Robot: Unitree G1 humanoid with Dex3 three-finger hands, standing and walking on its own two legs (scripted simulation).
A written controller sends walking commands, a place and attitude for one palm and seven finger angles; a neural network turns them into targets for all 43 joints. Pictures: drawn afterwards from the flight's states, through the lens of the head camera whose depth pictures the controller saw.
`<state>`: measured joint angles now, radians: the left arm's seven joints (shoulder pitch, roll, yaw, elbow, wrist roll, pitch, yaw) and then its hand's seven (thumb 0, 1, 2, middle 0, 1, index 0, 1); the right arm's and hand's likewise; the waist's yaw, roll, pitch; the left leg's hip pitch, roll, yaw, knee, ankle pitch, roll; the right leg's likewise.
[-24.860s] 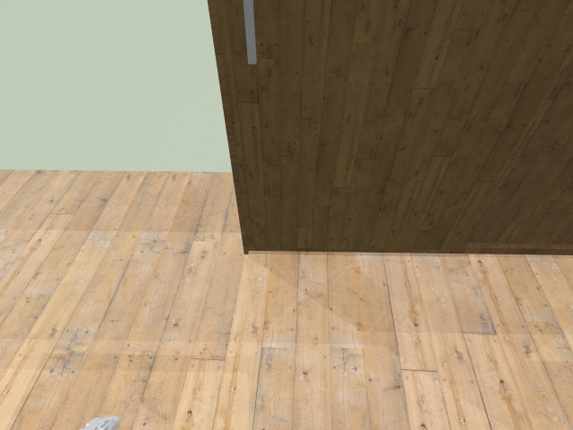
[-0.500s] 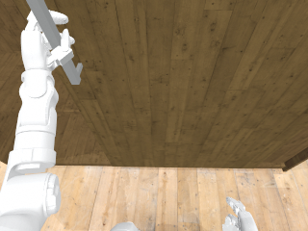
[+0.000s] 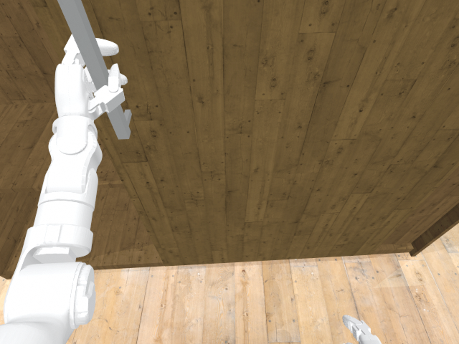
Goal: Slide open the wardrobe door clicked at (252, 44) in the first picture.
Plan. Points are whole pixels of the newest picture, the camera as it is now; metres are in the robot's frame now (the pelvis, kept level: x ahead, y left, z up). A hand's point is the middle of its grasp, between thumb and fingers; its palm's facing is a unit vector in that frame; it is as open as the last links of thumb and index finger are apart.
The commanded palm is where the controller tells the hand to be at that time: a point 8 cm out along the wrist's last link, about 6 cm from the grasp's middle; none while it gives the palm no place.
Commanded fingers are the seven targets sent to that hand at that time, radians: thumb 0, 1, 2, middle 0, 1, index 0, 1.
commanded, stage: loosen the grip on the handle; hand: left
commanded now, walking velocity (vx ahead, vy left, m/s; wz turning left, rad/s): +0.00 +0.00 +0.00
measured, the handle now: (101, 63) +0.48 +0.22 +0.24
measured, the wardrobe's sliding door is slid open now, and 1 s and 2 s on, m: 0.68 0.68 0.68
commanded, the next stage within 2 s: slip the hand off the handle in 0.68 s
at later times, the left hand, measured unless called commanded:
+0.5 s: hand (114, 93) +0.43 +0.20 +0.22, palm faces +0.25 -0.95 -0.18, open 12.9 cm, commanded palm +0.40 +0.25 +0.22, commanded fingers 0.00 -0.55 0.20 -0.30 -1.22 -0.30 -1.22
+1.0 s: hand (101, 90) +0.44 +0.22 +0.22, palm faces +0.26 -0.96 -0.15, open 14.7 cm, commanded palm +0.41 +0.28 +0.22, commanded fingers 0.00 -0.55 0.20 -0.25 -1.15 -0.25 -1.15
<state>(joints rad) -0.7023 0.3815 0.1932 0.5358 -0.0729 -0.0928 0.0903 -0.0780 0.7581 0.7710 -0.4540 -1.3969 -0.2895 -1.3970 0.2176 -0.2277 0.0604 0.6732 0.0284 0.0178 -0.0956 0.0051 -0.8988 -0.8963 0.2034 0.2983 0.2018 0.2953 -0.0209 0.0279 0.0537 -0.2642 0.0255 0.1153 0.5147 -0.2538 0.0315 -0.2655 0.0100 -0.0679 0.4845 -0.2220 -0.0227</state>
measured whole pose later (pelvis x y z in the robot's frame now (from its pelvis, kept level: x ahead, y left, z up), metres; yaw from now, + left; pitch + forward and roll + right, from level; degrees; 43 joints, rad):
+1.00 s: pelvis +0.01 -0.01 +0.00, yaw -1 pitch +3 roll +0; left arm -0.65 0.42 0.31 0.56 -0.06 -0.10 -0.03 -0.01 -0.56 0.19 -0.42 -1.24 -0.26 -1.15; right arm 0.28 -0.25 0.03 0.66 0.03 -0.12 -0.07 0.01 -0.90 -0.90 0.20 0.30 0.20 0.30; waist -0.02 0.01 -0.05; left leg -0.31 0.00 0.07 0.51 -0.27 0.04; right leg -0.32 0.02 -0.05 0.50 -0.24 -0.04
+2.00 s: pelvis +0.01 +0.00 +0.00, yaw +1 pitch -1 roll +0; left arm -0.27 0.39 0.34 0.11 -0.18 0.03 -0.12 -0.01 -0.56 0.19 -0.25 -1.15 -0.26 -1.15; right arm 0.20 -0.25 0.06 0.62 0.05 -0.13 -0.11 0.01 -0.90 -0.90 0.20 0.30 0.20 0.30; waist 0.07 0.04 -0.06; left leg -0.25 -0.02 0.03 0.54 -0.27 0.04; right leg -0.25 0.01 -0.09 0.51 -0.26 -0.03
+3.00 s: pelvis +0.00 -0.01 +0.00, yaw +2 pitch -5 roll +0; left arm 0.26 0.33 0.33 -0.27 -0.11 -0.06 0.10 -0.01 -0.10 0.41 -0.24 -0.88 -0.24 -0.88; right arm 0.22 -0.23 0.05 0.70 0.00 -0.17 -0.08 0.01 -0.90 -0.90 0.20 0.30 0.20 0.30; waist 0.08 0.06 0.00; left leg -0.14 -0.02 0.02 0.45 -0.22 0.03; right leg -0.13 0.01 -0.09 0.43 -0.21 -0.04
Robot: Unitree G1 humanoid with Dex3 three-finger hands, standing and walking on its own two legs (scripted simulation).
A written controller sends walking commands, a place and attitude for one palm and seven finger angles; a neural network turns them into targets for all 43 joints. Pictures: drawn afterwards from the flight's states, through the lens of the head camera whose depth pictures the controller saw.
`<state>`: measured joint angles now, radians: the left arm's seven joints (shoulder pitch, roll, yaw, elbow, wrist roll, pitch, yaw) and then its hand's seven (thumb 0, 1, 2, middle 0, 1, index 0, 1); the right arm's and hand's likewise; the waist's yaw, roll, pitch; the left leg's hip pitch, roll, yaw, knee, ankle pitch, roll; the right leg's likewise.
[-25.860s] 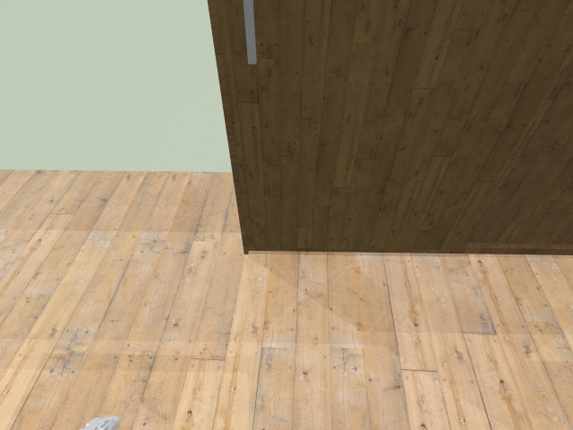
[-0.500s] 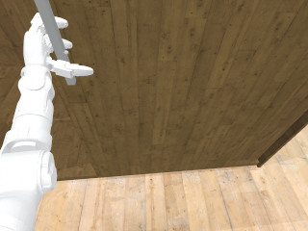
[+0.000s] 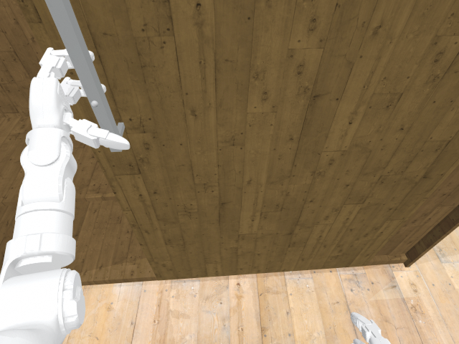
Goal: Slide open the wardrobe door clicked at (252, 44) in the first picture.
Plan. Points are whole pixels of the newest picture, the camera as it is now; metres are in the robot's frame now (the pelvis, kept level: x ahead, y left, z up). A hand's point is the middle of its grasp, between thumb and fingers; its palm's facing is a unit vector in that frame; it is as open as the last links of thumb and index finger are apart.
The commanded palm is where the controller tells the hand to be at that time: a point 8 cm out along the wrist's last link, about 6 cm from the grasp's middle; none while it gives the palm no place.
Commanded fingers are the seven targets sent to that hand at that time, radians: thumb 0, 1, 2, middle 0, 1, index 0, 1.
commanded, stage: slip the hand off the handle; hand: left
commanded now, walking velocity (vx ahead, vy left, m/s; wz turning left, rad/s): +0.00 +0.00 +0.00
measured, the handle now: (95, 77) +0.46 +0.24 +0.24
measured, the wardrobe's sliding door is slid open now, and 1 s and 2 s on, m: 0.68 0.68 0.68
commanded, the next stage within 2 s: draw the hand back to the body in 1.06 s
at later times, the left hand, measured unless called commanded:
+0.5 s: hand (57, 110) +0.40 +0.29 +0.22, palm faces +0.28 -0.95 -0.15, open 14.7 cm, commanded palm +0.36 +0.33 +0.22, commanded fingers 0.00 -0.55 0.20 -0.25 -1.15 -0.25 -1.15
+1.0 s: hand (34, 159) +0.30 +0.27 +0.22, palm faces +0.31 -0.94 -0.15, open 14.7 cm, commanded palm +0.26 +0.31 +0.22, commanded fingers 0.00 -0.55 0.20 -0.25 -1.15 -0.25 -1.15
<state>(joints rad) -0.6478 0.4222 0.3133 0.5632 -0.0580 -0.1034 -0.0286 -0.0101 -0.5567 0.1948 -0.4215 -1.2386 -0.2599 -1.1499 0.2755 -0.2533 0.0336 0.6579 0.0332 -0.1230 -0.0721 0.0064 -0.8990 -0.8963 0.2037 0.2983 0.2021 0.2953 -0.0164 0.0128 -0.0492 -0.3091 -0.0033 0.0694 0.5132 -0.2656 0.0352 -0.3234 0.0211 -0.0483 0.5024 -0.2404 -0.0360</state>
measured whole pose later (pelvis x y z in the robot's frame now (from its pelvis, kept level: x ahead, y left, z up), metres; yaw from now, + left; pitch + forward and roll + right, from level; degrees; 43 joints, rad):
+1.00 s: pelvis -0.01 +0.00 +0.00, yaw +3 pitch -1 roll +0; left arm -0.27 0.39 0.34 0.11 -0.18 0.03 -0.12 -0.01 -0.56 0.19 -0.25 -1.15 -0.26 -1.15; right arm 0.20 -0.25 0.06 0.62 0.05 -0.13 -0.11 0.01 -0.90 -0.90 0.20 0.30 0.20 0.30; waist 0.07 0.04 -0.06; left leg -0.25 -0.02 0.03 0.54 -0.27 0.04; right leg -0.25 0.01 -0.09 0.51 -0.26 -0.03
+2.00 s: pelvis -0.02 -0.01 +0.00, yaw +3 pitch -5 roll +0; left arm 0.26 0.33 0.33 -0.27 -0.11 -0.06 0.10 -0.01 -0.10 0.41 -0.24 -0.88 -0.24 -0.88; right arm 0.22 -0.23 0.05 0.70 0.00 -0.17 -0.08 0.01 -0.90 -0.90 0.20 0.30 0.20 0.30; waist 0.08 0.06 0.00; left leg -0.14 -0.02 0.02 0.45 -0.22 0.03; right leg -0.13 0.01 -0.09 0.43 -0.21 -0.04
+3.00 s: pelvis +0.00 +0.00 +0.01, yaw +3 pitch -3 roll -1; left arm 0.44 0.36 0.38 -0.38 -0.07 -0.13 0.11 0.02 0.88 0.89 -0.21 -0.30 -0.21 -0.30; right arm 0.21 -0.24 0.02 0.64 -0.01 -0.08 -0.07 0.01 -0.90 -0.90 0.20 0.30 0.20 0.30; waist 0.06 0.06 -0.02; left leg -0.16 -0.01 0.02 0.45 -0.24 0.03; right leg -0.13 0.02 -0.09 0.38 -0.20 -0.03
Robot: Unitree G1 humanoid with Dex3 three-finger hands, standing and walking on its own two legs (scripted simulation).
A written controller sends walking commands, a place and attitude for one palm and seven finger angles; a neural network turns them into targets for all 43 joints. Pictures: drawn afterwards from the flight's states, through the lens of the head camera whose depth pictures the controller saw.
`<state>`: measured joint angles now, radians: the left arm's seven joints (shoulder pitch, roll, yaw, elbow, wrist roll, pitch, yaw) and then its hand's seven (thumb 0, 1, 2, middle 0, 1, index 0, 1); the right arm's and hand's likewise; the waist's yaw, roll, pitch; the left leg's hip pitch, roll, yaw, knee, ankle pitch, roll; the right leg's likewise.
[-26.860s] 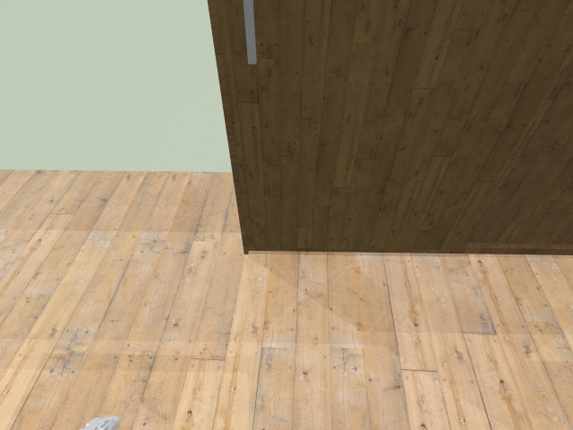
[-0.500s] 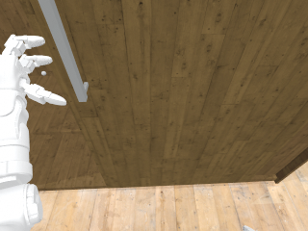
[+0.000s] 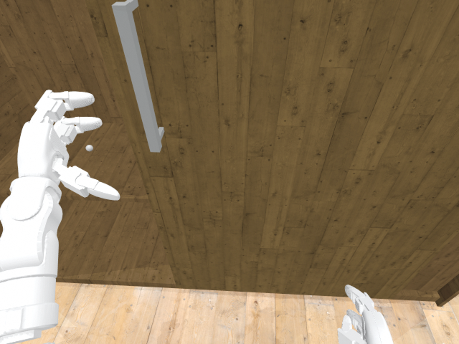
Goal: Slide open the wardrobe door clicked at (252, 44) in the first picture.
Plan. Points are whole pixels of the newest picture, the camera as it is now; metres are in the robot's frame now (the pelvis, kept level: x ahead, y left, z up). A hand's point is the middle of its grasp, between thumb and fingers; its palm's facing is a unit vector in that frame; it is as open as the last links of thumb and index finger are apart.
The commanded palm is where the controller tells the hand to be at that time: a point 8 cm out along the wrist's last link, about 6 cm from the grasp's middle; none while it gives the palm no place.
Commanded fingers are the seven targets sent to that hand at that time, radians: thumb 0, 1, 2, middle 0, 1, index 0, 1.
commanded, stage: slip the hand off the handle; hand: left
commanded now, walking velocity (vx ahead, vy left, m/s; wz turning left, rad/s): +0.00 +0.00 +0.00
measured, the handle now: (145, 84) +0.48 +0.22 +0.24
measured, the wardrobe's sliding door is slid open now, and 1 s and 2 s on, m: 0.68 0.68 0.68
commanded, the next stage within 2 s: draw the hand back to the body in 0.06 s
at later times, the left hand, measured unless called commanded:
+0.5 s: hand (80, 169) +0.27 +0.24 +0.22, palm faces +0.12 -0.99 -0.04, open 14.7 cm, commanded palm +0.23 +0.29 +0.21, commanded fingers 0.00 -0.55 0.20 -0.25 -1.15 -0.25 -1.15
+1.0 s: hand (53, 221) +0.21 +0.26 +0.18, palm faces +0.49 -0.83 -0.27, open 12.6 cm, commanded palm +0.17 +0.29 +0.19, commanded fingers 0.00 0.25 0.58 -0.22 -0.68 -0.22 -0.68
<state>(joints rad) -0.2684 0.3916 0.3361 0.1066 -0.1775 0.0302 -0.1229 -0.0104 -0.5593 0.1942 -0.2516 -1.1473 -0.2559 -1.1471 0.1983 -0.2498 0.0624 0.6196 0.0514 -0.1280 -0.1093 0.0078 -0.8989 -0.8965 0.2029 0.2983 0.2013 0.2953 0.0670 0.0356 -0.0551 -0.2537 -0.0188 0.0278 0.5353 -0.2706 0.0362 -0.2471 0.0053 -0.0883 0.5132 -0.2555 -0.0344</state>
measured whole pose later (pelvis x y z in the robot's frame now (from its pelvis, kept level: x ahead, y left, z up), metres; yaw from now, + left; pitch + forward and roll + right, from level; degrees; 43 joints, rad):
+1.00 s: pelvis -0.01 -0.01 +0.01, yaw +0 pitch -5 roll +0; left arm 0.26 0.33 0.33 -0.27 -0.11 -0.06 0.10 -0.01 -0.10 0.41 -0.24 -0.88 -0.24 -0.88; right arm 0.22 -0.23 0.05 0.70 0.00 -0.17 -0.08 0.01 -0.90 -0.90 0.20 0.30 0.20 0.30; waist 0.08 0.06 0.00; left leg -0.14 -0.02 0.02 0.45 -0.22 0.03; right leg -0.13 0.01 -0.09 0.43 -0.21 -0.04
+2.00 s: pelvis +0.00 +0.00 +0.01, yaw +0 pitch -3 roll -1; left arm 0.44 0.36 0.38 -0.38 -0.07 -0.13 0.11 0.02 0.88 0.89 -0.21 -0.30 -0.21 -0.30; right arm 0.21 -0.24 0.02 0.64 -0.01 -0.08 -0.07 0.01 -0.90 -0.90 0.20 0.30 0.20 0.30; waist 0.06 0.06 -0.02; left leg -0.16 -0.01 0.02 0.45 -0.24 0.03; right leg -0.13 0.02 -0.09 0.38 -0.20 -0.03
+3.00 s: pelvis -0.14 +0.04 -0.01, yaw +3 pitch +0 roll -4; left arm 0.49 0.42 0.39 -0.50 -0.02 -0.27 0.10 0.02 0.88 0.89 -0.21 -0.30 -0.21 -0.30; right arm 0.15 -0.19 -0.01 0.58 -0.01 -0.11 -0.07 0.01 -0.90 -0.90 0.21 0.30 0.20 0.30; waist 0.02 0.00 0.02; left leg -0.49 0.01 0.05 0.49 -0.04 0.09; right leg -0.26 0.10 0.06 0.53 -0.28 0.01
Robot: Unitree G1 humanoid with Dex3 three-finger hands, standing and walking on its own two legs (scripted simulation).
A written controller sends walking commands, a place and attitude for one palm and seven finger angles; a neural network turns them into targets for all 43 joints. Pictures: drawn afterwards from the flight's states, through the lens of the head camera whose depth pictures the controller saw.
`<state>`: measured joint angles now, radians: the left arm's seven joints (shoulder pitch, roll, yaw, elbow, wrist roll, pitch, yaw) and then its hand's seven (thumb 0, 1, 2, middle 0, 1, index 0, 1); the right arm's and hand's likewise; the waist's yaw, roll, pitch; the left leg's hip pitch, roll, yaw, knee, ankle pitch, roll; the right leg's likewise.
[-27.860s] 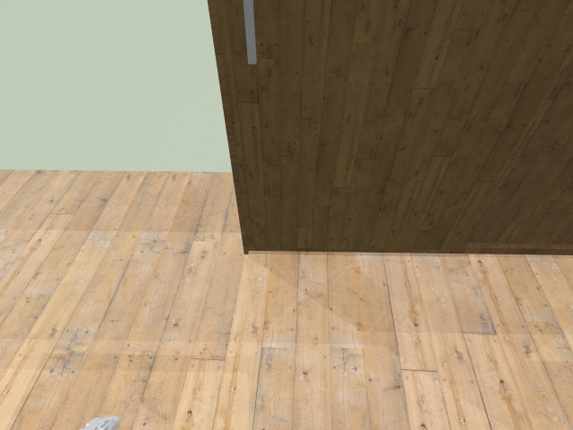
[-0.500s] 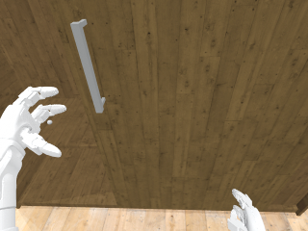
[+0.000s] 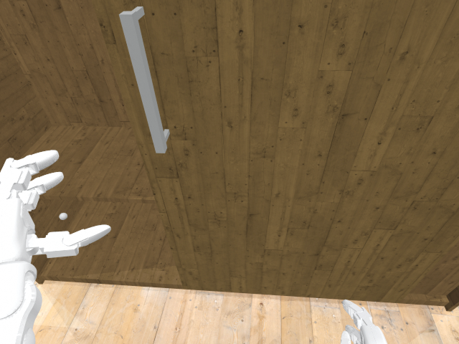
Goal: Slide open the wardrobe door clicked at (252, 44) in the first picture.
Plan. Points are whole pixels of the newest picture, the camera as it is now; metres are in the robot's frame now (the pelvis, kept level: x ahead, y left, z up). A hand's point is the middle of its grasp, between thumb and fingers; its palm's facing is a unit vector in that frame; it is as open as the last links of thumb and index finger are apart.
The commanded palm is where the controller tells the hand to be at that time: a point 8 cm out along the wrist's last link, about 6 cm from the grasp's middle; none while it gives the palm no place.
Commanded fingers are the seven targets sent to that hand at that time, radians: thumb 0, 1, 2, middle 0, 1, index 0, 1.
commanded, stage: draw the hand back to the body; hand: left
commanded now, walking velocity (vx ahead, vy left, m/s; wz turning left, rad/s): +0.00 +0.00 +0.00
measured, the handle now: (151, 88) +0.48 +0.22 +0.24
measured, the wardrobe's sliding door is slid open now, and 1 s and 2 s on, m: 0.68 0.68 0.68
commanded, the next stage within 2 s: step back with the hand held close in 0.76 s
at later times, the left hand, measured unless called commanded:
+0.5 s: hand (58, 234) +0.20 +0.27 +0.16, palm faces +0.46 -0.81 -0.35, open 7.9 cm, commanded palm +0.16 +0.31 +0.17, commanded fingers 0.00 0.90 0.90 -0.20 -0.30 -0.20 -0.30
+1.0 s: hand (54, 223) +0.20 +0.27 +0.18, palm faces +0.48 -0.79 -0.39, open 7.4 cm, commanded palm +0.15 +0.30 +0.17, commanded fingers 0.00 0.90 0.90 -0.20 -0.30 -0.20 -0.30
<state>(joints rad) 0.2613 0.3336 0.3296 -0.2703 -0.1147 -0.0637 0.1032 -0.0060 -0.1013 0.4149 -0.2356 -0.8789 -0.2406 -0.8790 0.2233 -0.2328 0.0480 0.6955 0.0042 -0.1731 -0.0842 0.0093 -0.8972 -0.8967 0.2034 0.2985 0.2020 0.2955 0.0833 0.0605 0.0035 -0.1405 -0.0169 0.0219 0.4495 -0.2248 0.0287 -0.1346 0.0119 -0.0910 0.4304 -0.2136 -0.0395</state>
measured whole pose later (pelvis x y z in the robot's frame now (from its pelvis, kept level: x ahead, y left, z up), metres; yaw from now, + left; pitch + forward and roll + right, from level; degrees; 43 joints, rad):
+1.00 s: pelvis +0.01 +0.00 +0.00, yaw +0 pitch -3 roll -1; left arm 0.44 0.36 0.38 -0.38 -0.07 -0.13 0.11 0.02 0.88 0.89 -0.21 -0.30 -0.21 -0.30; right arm 0.21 -0.24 0.02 0.64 -0.01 -0.08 -0.07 0.01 -0.90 -0.90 0.20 0.30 0.20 0.30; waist 0.06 0.06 -0.02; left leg -0.16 -0.01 0.02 0.45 -0.24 0.03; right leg -0.13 0.02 -0.09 0.38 -0.20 -0.03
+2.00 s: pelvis -0.13 +0.04 -0.01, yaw +3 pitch +0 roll -4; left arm 0.49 0.42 0.39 -0.50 -0.02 -0.27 0.10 0.02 0.88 0.89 -0.21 -0.30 -0.21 -0.30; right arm 0.15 -0.19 -0.01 0.58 -0.01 -0.11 -0.07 0.01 -0.90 -0.90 0.21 0.30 0.20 0.30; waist 0.02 0.00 0.02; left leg -0.49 0.01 0.05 0.49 -0.04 0.09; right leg -0.26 0.10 0.06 0.53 -0.28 0.01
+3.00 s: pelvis -0.28 +0.09 -0.01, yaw -4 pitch -1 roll -1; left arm 0.43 0.40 0.39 -0.44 -0.02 -0.17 0.15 0.02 0.88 0.89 -0.21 -0.30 -0.21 -0.30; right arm 0.24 -0.19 0.00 0.65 -0.03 -0.15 -0.08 0.01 -0.90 -0.90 0.20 0.30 0.20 0.30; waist -0.01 -0.06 -0.03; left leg -0.33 0.00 0.10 0.59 -0.25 0.07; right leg -0.24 0.01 -0.02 0.80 -0.50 -0.01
